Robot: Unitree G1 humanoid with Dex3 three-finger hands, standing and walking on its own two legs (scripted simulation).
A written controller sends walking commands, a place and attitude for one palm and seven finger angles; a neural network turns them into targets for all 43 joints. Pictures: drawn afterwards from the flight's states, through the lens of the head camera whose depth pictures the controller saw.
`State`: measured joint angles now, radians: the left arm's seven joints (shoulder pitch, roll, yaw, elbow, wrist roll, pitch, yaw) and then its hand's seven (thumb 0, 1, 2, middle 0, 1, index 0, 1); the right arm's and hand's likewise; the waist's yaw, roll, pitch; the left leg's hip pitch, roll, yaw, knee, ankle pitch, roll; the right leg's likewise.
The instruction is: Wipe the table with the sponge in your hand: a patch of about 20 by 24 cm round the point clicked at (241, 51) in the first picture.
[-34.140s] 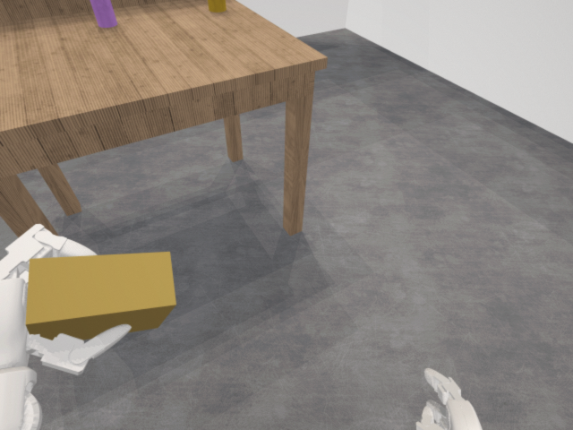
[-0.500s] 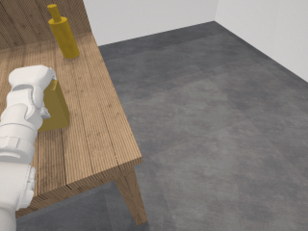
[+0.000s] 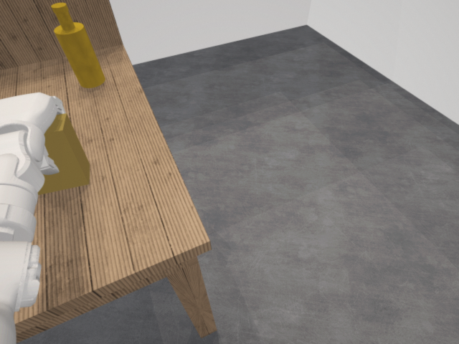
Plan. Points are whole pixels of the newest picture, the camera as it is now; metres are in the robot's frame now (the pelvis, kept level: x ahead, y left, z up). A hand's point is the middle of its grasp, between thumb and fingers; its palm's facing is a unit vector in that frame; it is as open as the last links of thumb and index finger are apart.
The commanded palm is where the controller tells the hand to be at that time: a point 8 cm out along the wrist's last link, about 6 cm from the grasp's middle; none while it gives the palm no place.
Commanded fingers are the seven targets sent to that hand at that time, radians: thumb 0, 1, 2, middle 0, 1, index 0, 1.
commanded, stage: slide back across to the first lane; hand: left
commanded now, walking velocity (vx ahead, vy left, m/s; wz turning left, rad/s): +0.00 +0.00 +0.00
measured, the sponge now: (53, 164) +0.41 +0.34 +0.09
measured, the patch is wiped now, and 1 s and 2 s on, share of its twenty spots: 0.95 0.95 1.00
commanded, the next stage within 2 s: wipe back along the first lane in 0.38 s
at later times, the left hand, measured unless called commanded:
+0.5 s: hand out of the picture +0.39 +0.41 +0.15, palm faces -0.13 +0.02 -0.99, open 10.2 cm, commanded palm +0.37 +0.41 +0.21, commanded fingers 0.00 0.10 1.30 -1.20 -1.60 -1.20 -1.60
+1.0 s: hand out of the picture +0.34 +0.38 +0.15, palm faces -0.02 +0.02 -1.00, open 10.3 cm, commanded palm +0.31 +0.38 +0.19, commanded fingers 0.00 0.10 1.30 -1.20 -1.60 -1.20 -1.60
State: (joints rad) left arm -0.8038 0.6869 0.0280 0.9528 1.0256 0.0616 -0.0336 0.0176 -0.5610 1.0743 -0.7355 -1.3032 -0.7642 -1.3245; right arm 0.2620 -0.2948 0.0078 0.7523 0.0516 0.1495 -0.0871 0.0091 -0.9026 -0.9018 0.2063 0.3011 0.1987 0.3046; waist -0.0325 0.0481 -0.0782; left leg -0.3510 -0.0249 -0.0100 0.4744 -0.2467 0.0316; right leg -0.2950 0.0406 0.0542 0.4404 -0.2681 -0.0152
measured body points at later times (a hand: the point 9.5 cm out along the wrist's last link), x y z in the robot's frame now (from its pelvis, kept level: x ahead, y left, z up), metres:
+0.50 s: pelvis +0.01 +0.01 +0.00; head +0.05 +0.00 +0.45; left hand +0.39 +0.41 +0.20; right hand +0.14 -0.27 -0.12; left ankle -0.01 +0.10 -0.74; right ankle -0.03 -0.12 -0.74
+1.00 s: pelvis -0.01 +0.02 +0.00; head +0.01 +0.00 +0.45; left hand +0.34 +0.37 +0.20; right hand +0.16 -0.22 -0.12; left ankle -0.01 +0.10 -0.74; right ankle -0.03 -0.12 -0.74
